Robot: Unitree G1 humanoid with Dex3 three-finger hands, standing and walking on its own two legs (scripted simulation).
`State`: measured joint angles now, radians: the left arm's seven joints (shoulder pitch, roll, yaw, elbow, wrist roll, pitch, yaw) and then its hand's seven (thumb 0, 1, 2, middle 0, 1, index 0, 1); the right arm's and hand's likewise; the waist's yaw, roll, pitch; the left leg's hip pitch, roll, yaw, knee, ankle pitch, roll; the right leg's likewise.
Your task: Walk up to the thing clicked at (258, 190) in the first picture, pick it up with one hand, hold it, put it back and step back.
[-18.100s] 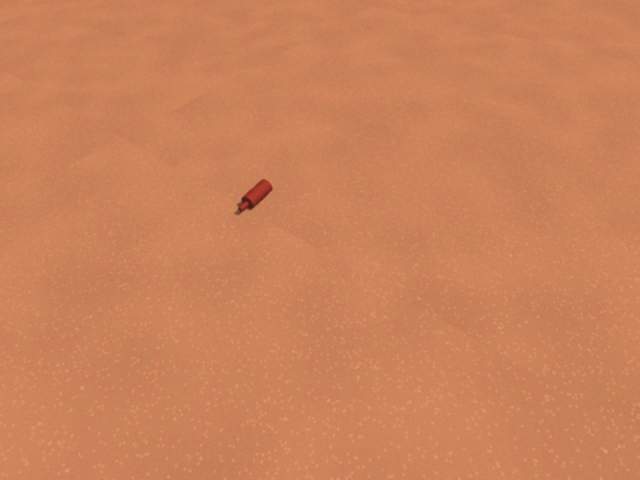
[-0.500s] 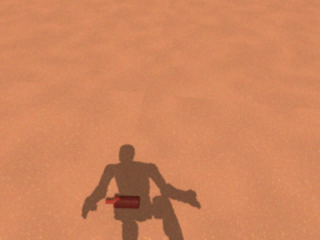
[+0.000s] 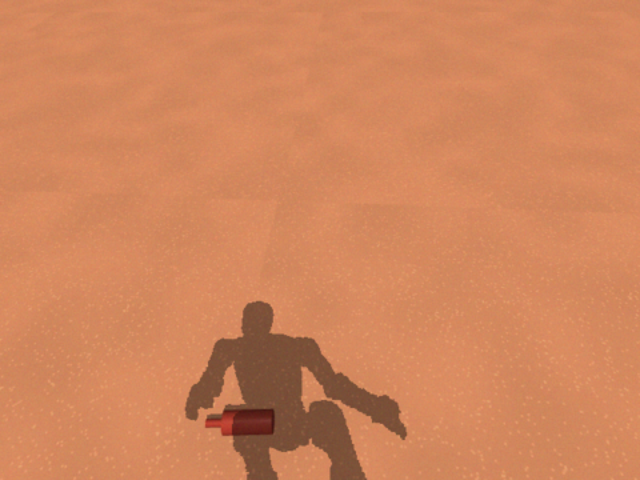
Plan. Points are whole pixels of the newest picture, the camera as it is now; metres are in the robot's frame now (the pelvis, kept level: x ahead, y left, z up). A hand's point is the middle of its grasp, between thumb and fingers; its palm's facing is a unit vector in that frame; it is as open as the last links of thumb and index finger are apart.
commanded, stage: stand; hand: left
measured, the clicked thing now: (239, 422) +0.46 +0.27 -0.75
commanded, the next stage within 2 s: rise first in 1.78 s
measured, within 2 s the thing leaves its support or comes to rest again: neither
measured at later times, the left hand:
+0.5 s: hand out of the picture +0.08 +0.26 -0.15, palm faces -0.03 -0.94 -0.35, open 7.4 cm
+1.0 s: hand out of the picture +0.08 +0.26 -0.16, palm faces -0.04 -0.94 -0.34, open 7.4 cm
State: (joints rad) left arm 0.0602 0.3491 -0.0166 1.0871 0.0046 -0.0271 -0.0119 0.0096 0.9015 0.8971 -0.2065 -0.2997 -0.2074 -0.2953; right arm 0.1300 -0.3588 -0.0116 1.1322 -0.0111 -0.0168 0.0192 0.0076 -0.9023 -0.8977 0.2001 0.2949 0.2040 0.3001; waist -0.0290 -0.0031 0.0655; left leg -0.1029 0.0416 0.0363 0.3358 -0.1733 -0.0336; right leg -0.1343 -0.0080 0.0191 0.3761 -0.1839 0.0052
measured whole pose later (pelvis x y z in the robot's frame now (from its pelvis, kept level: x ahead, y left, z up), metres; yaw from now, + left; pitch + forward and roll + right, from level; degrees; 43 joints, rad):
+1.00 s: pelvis +0.01 +0.01 +0.00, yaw +0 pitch -2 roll +0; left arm 0.12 0.35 -0.01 1.13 0.01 -0.01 -0.01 0.01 0.90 0.90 -0.21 -0.30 -0.21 -0.30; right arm 0.11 -0.35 -0.01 1.15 -0.01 -0.01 0.01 0.01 -0.90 -0.90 0.20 0.29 0.20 0.30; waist -0.01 0.00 0.06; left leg -0.09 0.04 0.04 0.31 -0.17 -0.02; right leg -0.12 -0.01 0.02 0.33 -0.18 0.01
